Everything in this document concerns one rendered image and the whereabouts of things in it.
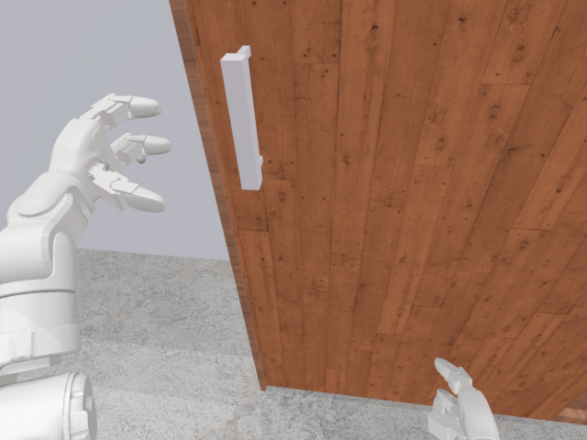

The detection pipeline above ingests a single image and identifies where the wardrobe door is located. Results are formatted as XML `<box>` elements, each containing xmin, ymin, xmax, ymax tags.
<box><xmin>567</xmin><ymin>391</ymin><xmax>587</xmax><ymax>411</ymax></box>
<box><xmin>185</xmin><ymin>0</ymin><xmax>587</xmax><ymax>421</ymax></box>

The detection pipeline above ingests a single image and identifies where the right robot hand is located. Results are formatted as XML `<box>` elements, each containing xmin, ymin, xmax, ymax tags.
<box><xmin>427</xmin><ymin>357</ymin><xmax>500</xmax><ymax>440</ymax></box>

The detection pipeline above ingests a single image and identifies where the left robot upper arm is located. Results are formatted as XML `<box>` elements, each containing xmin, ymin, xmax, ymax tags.
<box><xmin>0</xmin><ymin>371</ymin><xmax>97</xmax><ymax>440</ymax></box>

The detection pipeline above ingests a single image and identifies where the left robot forearm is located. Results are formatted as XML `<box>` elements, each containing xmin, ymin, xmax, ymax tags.
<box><xmin>0</xmin><ymin>171</ymin><xmax>95</xmax><ymax>386</ymax></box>

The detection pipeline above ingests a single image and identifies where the left robot hand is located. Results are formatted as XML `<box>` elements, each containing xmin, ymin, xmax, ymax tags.
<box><xmin>48</xmin><ymin>93</ymin><xmax>172</xmax><ymax>213</ymax></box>

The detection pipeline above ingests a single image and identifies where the handle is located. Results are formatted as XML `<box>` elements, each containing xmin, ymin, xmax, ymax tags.
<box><xmin>220</xmin><ymin>46</ymin><xmax>263</xmax><ymax>191</ymax></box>

